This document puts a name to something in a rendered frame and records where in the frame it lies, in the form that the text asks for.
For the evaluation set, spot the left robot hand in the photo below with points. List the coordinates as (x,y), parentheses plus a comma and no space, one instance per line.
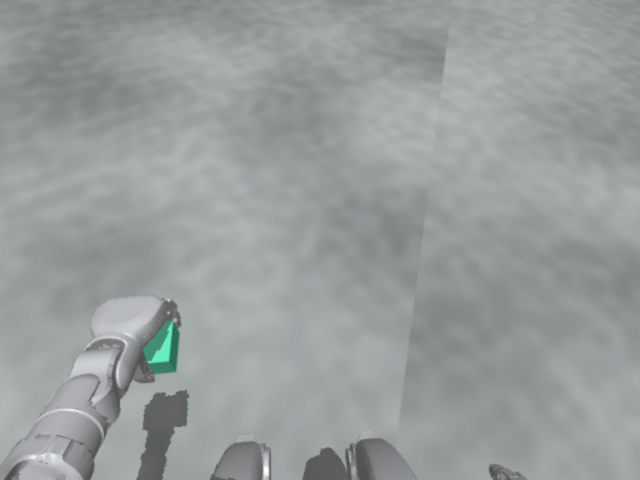
(139,317)

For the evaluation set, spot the left robot arm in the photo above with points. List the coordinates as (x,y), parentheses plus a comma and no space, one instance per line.
(66,436)

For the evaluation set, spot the small box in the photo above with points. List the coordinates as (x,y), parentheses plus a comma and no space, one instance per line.
(162,350)

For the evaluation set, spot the right robot hand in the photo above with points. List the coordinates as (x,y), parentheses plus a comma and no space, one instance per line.
(498,472)

